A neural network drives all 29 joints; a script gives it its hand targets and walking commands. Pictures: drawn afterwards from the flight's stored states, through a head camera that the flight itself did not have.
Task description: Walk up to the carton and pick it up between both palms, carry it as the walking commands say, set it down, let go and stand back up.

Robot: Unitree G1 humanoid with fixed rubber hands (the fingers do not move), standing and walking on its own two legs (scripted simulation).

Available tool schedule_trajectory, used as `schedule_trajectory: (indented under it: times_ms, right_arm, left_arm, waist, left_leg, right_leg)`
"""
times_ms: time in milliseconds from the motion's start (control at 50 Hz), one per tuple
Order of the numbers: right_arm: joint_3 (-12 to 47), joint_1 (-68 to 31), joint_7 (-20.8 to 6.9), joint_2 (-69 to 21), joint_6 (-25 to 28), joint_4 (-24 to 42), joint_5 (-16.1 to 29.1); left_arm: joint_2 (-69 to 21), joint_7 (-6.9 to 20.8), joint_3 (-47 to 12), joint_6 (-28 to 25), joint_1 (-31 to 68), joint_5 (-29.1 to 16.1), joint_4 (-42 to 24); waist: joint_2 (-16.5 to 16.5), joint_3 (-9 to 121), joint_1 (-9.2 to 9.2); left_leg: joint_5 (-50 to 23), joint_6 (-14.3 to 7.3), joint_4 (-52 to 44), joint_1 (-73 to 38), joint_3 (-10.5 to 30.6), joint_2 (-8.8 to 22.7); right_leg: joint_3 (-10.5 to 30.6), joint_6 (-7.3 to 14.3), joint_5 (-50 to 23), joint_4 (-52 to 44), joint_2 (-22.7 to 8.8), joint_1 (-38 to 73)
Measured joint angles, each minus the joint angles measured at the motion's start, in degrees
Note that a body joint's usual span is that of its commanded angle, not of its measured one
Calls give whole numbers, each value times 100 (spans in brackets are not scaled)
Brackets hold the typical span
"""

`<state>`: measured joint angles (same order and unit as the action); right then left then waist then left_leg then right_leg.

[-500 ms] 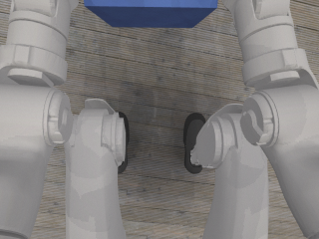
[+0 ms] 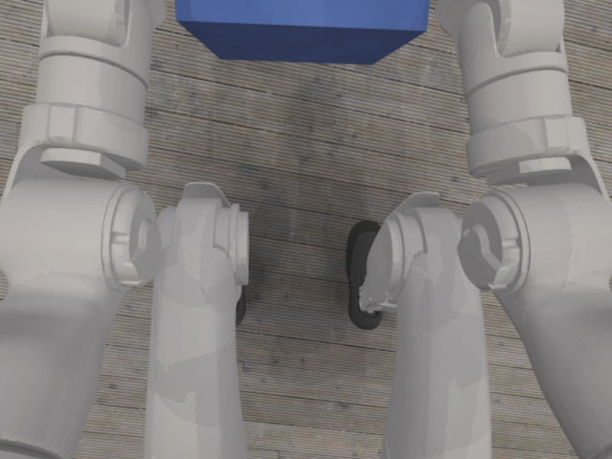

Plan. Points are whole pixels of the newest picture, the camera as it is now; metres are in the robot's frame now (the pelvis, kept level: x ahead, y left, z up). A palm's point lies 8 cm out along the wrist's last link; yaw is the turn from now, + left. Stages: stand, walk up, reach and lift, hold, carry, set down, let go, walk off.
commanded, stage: reach and lift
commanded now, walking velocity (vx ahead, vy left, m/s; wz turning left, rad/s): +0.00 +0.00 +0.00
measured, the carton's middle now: out of the picture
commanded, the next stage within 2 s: none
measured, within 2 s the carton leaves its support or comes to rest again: neither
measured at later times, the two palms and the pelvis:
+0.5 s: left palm out of the picture +0.53 +0.19 -0.02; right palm out of the picture +0.55 -0.10 -0.01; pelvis -0.02 +0.00 +0.04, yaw +1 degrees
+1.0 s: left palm out of the picture +0.51 +0.18 +0.05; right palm out of the picture +0.53 -0.10 +0.06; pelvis -0.02 +0.00 +0.10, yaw +1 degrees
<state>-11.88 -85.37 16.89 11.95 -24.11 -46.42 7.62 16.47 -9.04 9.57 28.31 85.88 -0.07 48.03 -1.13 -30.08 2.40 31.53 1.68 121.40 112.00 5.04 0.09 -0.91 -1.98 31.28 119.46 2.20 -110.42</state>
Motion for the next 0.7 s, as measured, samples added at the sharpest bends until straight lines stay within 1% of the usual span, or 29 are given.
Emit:
schedule_trajectory:
  times_ms: [60, 280, 700]
  right_arm:
    - [0, 64, 16, -20, -85, 107, 0]
    - [-48, 110, -7, -37, -236, 115, -115]
    - [-149, 346, -83, -91, -367, 126, -286]
  left_arm:
    - [-20, -2, 0, 50, -77, 0, -82]
    - [-89, -41, 13, 210, -126, 38, -101]
    - [-263, -128, 49, 382, -312, 109, -145]
  waist:
    - [0, 0, 0]
    - [8, 0, 0]
    - [105, 1, 0]
  left_leg:
    - [-3, 0, -54, -119, 3, -6]
    - [-83, 1, -359, -556, 6, -19]
    - [-287, 1, -1160, -1498, 5, -25]
  right_leg:
    - [0, 0, 0, -57, 0, 124]
    - [0, 0, -70, -375, 0, 582]
    - [0, 23, -262, -1160, 0, 1521]
